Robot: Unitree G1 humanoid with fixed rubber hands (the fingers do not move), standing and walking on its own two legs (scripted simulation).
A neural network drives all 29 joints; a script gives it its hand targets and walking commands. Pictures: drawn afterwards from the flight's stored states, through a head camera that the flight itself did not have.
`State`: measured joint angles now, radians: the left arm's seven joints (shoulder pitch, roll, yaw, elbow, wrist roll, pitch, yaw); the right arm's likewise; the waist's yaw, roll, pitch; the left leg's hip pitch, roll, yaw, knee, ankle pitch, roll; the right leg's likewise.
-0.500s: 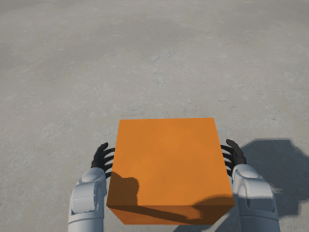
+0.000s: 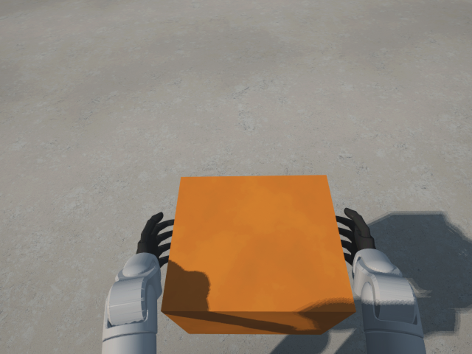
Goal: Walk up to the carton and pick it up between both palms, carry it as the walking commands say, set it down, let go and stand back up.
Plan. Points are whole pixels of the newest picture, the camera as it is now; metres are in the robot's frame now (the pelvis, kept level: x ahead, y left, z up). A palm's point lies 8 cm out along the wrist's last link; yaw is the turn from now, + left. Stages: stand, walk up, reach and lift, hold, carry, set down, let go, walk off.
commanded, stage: carry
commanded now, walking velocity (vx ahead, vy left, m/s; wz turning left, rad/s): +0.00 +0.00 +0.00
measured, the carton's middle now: (253, 258) +0.29 +0.00 -0.03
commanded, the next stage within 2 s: hold in 0.60 s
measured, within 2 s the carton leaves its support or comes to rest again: neither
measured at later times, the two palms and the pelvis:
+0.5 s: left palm (152, 257) +0.26 +0.17 +0.03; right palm (361, 253) +0.27 -0.18 +0.03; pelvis +0.01 +0.00 +0.00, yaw +0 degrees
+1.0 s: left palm (162, 237) +0.29 +0.16 +0.04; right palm (369, 241) +0.28 -0.19 +0.04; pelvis +0.01 +0.00 +0.01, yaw -5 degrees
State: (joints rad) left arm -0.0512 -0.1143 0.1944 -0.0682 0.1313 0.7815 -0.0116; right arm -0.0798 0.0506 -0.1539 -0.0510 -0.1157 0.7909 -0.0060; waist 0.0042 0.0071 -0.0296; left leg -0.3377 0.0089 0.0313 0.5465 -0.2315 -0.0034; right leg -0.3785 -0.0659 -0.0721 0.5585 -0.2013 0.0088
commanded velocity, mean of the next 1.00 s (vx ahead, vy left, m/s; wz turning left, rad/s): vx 0.00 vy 0.00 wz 0.00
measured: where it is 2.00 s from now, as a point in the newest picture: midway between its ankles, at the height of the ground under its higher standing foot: outside the picture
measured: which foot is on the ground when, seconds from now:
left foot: down 0.00-1.00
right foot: down 0.00-1.00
